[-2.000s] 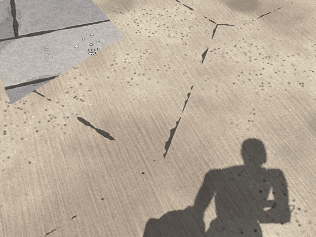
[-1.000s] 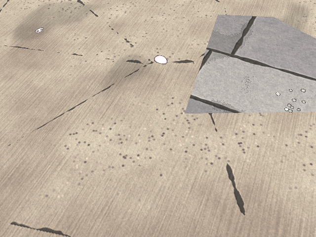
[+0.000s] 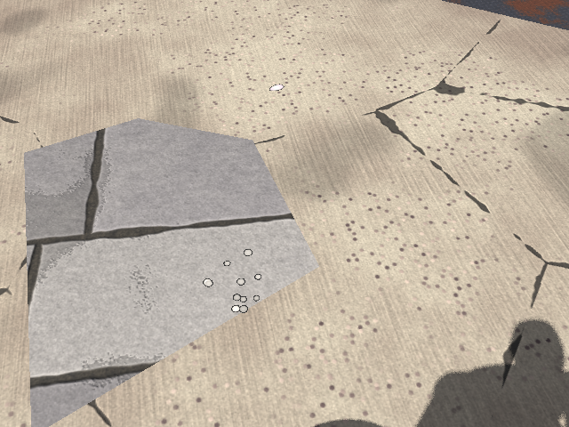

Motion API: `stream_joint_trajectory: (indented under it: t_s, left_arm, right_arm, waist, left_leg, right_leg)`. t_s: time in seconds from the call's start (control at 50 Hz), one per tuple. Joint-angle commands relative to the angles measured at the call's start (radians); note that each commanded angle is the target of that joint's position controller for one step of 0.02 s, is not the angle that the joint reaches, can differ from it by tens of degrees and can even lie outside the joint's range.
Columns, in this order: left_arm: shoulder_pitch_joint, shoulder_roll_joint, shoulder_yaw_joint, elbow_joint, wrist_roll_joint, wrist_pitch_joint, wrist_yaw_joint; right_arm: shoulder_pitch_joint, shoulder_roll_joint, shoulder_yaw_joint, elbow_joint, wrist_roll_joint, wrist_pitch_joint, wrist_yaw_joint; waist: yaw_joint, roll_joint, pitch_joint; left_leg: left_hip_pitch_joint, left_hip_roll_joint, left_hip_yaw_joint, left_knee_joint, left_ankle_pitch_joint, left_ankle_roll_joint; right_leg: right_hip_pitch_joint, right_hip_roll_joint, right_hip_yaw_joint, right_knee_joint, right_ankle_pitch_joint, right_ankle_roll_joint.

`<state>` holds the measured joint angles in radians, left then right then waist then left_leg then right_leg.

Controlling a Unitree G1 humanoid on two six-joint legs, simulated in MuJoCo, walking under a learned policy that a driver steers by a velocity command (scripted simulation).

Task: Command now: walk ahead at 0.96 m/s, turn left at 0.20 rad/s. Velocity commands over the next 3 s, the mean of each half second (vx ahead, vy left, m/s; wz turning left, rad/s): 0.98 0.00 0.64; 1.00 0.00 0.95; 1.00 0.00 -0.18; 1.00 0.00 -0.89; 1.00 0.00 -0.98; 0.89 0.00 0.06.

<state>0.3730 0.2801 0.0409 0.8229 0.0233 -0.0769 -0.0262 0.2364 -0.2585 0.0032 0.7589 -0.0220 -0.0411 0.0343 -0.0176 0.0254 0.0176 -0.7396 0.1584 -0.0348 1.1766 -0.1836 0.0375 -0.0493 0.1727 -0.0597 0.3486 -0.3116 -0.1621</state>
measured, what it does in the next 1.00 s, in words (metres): walks ahead, turning left: left foot, then right foot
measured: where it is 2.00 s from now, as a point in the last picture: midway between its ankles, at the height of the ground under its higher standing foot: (55, 128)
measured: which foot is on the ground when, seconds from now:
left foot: up 0.00-0.20, down 0.22-0.62, up 0.64-1.00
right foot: down 0.00-0.22, up 0.24-0.60, down 0.62-1.00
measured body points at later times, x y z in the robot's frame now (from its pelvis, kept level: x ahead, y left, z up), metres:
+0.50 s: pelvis +0.49 +0.03 +0.00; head +0.51 +0.04 +0.45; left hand +0.67 +0.30 -0.04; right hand +0.54 -0.25 -0.12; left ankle +0.37 +0.05 -0.73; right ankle +0.73 -0.10 -0.67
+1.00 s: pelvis +0.92 +0.18 -0.02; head +0.94 +0.21 +0.43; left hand +0.65 +0.29 -0.14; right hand +1.27 +0.28 -0.05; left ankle +1.01 +0.35 -0.70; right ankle +0.83 -0.06 -0.72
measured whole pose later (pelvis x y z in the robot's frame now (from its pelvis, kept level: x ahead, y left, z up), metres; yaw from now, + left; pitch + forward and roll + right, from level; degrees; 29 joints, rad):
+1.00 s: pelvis +0.92 +0.18 -0.02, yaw +50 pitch +2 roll -2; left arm 0.56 0.28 0.03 0.91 0.03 -0.09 0.02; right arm -0.11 -0.31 -0.01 0.56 -0.03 -0.01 0.10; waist 0.09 0.04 0.04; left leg -0.74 -0.01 0.15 0.80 -0.08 0.17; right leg 0.24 -0.02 -0.31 0.26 -0.46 0.08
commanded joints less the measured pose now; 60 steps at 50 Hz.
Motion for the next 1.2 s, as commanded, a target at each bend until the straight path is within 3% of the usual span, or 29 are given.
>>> stream_joint_trajectory:
  t_s: [0.02, 0.14, 0.2, 0.22, 0.24, 0.26, 0.28, 0.3, 0.34, 0.4, 0.46, 0.54, 0.58, 0.6, 0.62, 0.64, 0.66, 0.7, 0.72, 0.8, 0.9, 0.96, 1.0, 1.04, 1.06, 1.08, 1.1, 1.14, 1.2]
  left_arm:
    - [-0.003, 0.101, 0.021, -0.039, -0.007, -0.05, -0.007]
    - [0.025, 0.139, 0.011, -0.008, -0.015, -0.074, 0.044]
    - [-0.11, 0.225, 0.039, -0.05, 0.03, -0.016, 0.09]
    - [-0.226, 0.24, 0.051, -0.065, 0.019, 0.0, 0.086]
    - [-0.264, 0.035, -0.005, -0.137, 0.035, -0.027, 0.058]
    - [-0.103, -0.01, -0.034, -0.21, -0.012, -0.037, 0.049]
    - [-0.157, 0.062, -0.042, -0.22, 0.012, -0.06, 0.036]
    - [-0.188, 0.099, -0.039, -0.215, 0.028, -0.069, 0.024]
    - [-0.199, 0.093, -0.048, -0.224, 0.062, -0.034, 0.022]
    - [-0.293, 0.08, -0.065, -0.284, 0.05, 0.01, 0.014]
    - [-0.416, 0.041, -0.081, -0.325, 0.007, 0.007, 0.003]
    - [-0.428, 0.081, -0.062, -0.324, 0.0, -0.003, 0.014]
    - [-0.251, 0.152, -0.026, -0.275, -0.001, -0.016, 0.033]
    - [-0.049, 0.194, -0.002, -0.23, 0.003, -0.022, 0.047]
    - [0.196, 0.272, 0.031, -0.193, 0.029, -0.026, 0.068]
    - [0.121, 0.363, 0.05, -0.198, 0.058, -0.019, 0.063]
    - [0.012, 0.286, 0.055, -0.214, 0.051, -0.005, 0.058]
    - [-0.057, 0.131, 0.019, -0.195, 0.04, 0.0, 0.048]
    - [0.022, 0.105, 0.01, -0.145, 0.036, -0.004, 0.045]
    - [0.051, 0.039, -0.002, -0.06, 0.003, -0.035, 0.023]
    - [0.016, 0.098, 0.009, -0.024, 0.004, -0.057, 0.03]
    - [0.082, 0.164, 0.023, -0.006, 0.005, -0.048, 0.045]
    - [0.086, 0.228, 0.04, -0.01, 0.008, -0.018, 0.065]
    - [0.011, 0.244, 0.037, -0.054, 0.003, -0.006, 0.061]
    - [0.087, 0.116, 0.013, -0.059, 0.024, -0.005, 0.038]
    - [0.161, 0.095, -0.003, -0.144, -0.022, -0.003, 0.045]
    - [-0.006, 0.162, 0.007, -0.166, -0.021, -0.017, 0.046]
    - [-0.038, 0.119, -0.004, -0.127, -0.018, -0.012, 0.036]
    - [0.043, 0.065, -0.008, -0.073, 0.0, 0.05, 0.008]
  right_arm:
    - [-0.097, -0.069, -0.017, -0.054, 0.028, -0.002, 0.011]
    - [-0.093, -0.081, -0.016, -0.028, 0.014, -0.013, 0.028]
    - [0.37, -0.217, -0.074, 0.113, 0.009, 0.004, 0.015]
    - [0.569, -0.253, -0.104, 0.162, 0.022, 0.01, -0.002]
    - [0.492, -0.253, -0.104, 0.188, 0.019, 0.025, -0.016]
    - [0.35, -0.283, -0.107, 0.124, -0.008, 0.014, -0.022]
    - [0.284, -0.215, -0.105, 0.076, -0.003, 0.018, -0.033]
    - [0.226, -0.17, -0.095, 0.076, -0.001, 0.019, -0.036]
    - [0.171, -0.173, -0.088, 0.067, 0.001, -0.008, -0.04]
    - [0.128, -0.202, -0.092, 0.049, 0.008, -0.047, -0.03]
    - [0.147, -0.21, -0.109, 0.043, 0.026, -0.055, -0.021]
    - [0.212, -0.237, -0.132, 0.046, 0.024, -0.042, -0.017]
    - [0.188, -0.28, -0.142, 0.037, 0.009, -0.039, -0.022]
    - [0.128, -0.29, -0.144, 0.022, 0.007, -0.046, -0.018]
    - [0.086, -0.184, -0.115, -0.016, 0.006, -0.06, -0.021]
    - [0.192, -0.038, -0.071, -0.098, 0.062, -0.063, -0.018]
    - [0.142, -0.116, -0.066, -0.071, 0.034, -0.041, -0.03]
    - [-0.009, -0.157, -0.078, -0.073, 0.0, -0.02, -0.012]
    - [-0.098, -0.138, -0.075, -0.095, -0.022, -0.014, 0.005]
    - [-0.154, -0.067, -0.046, -0.171, -0.014, 0.034, 0.038]
    - [-0.308, -0.074, -0.021, -0.248, -0.014, 0.039, 0.068]
    - [-0.319, -0.083, -0.019, -0.23, -0.012, 0.034, 0.071]
    - [-0.155, -0.126, -0.037, -0.18, -0.012, 0.028, 0.055]
    - [0.218, -0.188, -0.081, -0.043, -0.019, 0.021, 0.021]
    - [0.152, -0.25, -0.1, -0.03, -0.023, 0.023, -0.006]
    - [0.132, -0.343, -0.118, -0.092, -0.032, 0.029, -0.019]
    - [0.184, -0.294, -0.12, -0.087, -0.024, 0.035, -0.041]
    - [0.086, -0.206, -0.097, -0.033, -0.024, 0.002, -0.049]
    - [0.064, -0.114, -0.064, -0.001, -0.007, -0.06, -0.042]
  waist:
    - [0.028, -0.038, 0.148]
    - [-0.012, -0.121, 0.04]
    - [-0.268, -0.138, -0.16]
    - [-0.402, -0.034, -0.169]
    - [-0.234, 0.266, -0.089]
    - [-0.076, 0.246, -0.277]
    - [-0.099, 0.04, -0.226]
    - [-0.035, -0.138, -0.071]
    - [0.045, -0.173, 0.063]
    - [0.064, -0.115, 0.145]
    - [-0.013, -0.025, 0.112]
    - [-0.074, 0.031, 0.024]
    - [0.021, 0.024, -0.114]
    - [0.147, 0.01, -0.219]
    - [0.241, -0.101, -0.364]
    - [0.1, -0.498, -0.496]
    - [0.093, -0.339, -0.363]
    - [0.102, -0.079, -0.118]
    - [0.119, -0.08, -0.043]
    - [0.042, -0.116, 0.009]
    - [0.006, -0.073, 0.113]
    - [-0.005, -0.083, 0.08]
    - [-0.106, -0.13, -0.027]
    - [-0.266, -0.095, -0.178]
    - [-0.128, 0.099, -0.154]
    - [-0.068, 0.18, -0.396]
    - [-0.143, -0.014, -0.349]
    - [-0.034, -0.145, -0.038]
    - [0.071, -0.098, 0.046]
  left_leg:
    - [0.026, -0.062, 0.057, -0.193, 0.181, 0.026]
    - [0.27, -0.211, 0.227, -0.498, 0.388, 0.099]
    - [0.694, -0.296, 0.185, -0.535, 0.22, 0.157]
    - [0.861, -0.218, 0.074, -0.663, 0.207, 0.249]
    - [1.056, -0.121, -0.135, -0.462, 0.334, 0.3]
    - [1.196, 0.057, -0.603, -0.643, 0.015, 0.48]
    - [1.072, 0.111, -0.798, -0.891, -0.351, 0.463]
    - [0.835, 0.086, -0.738, -0.979, -0.451, 0.394]
    - [0.52, 0.001, -0.601, -1.004, -0.308, 0.347]
    - [0.21, -0.117, -0.403, -1.079, -0.15, 0.322]
    - [0.212, -0.189, -0.304, -1.058, 0.042, 0.249]
    - [0.518, -0.159, -0.343, -0.918, 0.308, 0.179]
    - [0.613, -0.164, -0.334, -0.65, 0.554, 0.132]
    - [0.519, -0.198, -0.307, -0.406, 0.531, 0.106]
    - [0.354, -0.241, -0.237, -0.061, 0.216, 0.104]
    - [0.056, -0.328, -0.128, 0.222, -0.326, 0.068]
    - [-0.092, -0.22, -0.081, 0.31, -0.224, 0.085]
    - [-0.087, -0.131, -0.042, 0.215, -0.096, 0.075]
    - [-0.066, -0.097, -0.051, 0.17, -0.093, 0.075]
    - [-0.119, -0.069, -0.013, 0.157, -0.058, 0.064]
    - [0.002, -0.096, 0.12, -0.215, 0.169, 0.086]
    - [0.193, -0.204, 0.248, -0.369, 0.151, 0.139]
    - [0.391, -0.27, 0.251, -0.403, 0.071, 0.171]
    - [0.896, -0.281, 0.093, -0.563, 0.072, 0.235]
    - [1.05, -0.08, -0.154, -0.563, 0.003, 0.244]
    - [1.308, 0.209, -0.691, -0.664, 0.068, 0.428]
    - [1.206, 0.171, -0.7, -0.836, -0.121, 0.376]
    - [0.815, 0.105, -0.441, -0.925, -0.1, 0.278]
    - [0.485, 0.057, -0.235, -1.008, 0.001, 0.226]
  right_leg:
    - [-0.175, -0.201, 0.009, -0.274, 0.514, 0.064]
    - [0.091, -0.288, -0.123, -0.174, 1.392, 0.177]
    - [0.082, -0.325, -0.11, 0.457, 1.623, 0.199]
    - [-0.091, -0.205, -0.145, 1.007, 1.118, 0.197]
    - [-0.617, -0.03, -0.047, 1.4, -0.205, 0.203]
    - [-0.842, -0.076, 0.171, 1.512, -0.244, 0.201]
    - [-0.871, -0.125, 0.234, 1.381, -0.126, 0.172]
    - [-0.819, -0.179, 0.217, 1.236, -0.034, 0.146]
    - [-0.703, -0.233, 0.193, 1.081, -0.048, 0.174]
    - [-0.531, -0.292, 0.11, 0.724, 0.058, 0.222]
    - [-0.356, -0.274, 0.069, 0.387, 0.341, 0.225]
    - [-0.314, -0.201, 0.061, 0.181, 0.375, 0.204]
    - [-0.121, -0.151, 0.063, 0.152, 0.204, 0.183]
    - [0.113, -0.193, 0.079, 0.186, 0.144, 0.168]
    - [0.358, -0.406, 0.29, 0.187, -0.223, 0.144]
    - [0.525, -0.692, 0.914, -0.07, -0.48, 0.042]
    - [0.411, -0.663, 0.949, -0.12, -0.662, 0.013]
    - [0.16, -0.55, 0.544, -0.079, -0.276, 0.053]
    - [0.086, -0.49, 0.369, -0.063, -0.013, 0.088]
    - [0.017, -0.454, 0.131, -0.118, 0.32, 0.116]
    - [-0.07, -0.385, -0.135, -0.235, 0.511, 0.144]
    - [0.023, -0.377, -0.221, -0.124, 1.127, 0.175]
    - [0.069, -0.415, -0.216, 0.149, 1.407, 0.183]
    - [-0.177, -0.41, -0.194, 0.653, 1.241, 0.145]
    - [-0.449, -0.27, -0.167, 1.022, -0.037, 0.135]
    - [-0.706, -0.194, 0.014, 1.338, -0.242, 0.151]
    - [-0.802, -0.213, 0.097, 1.325, -0.079, 0.14]
    - [-0.741, -0.287, 0.101, 1.153, -0.007, 0.119]
    - [-0.542, -0.325, 0.17, 0.993, 0.003, 0.136]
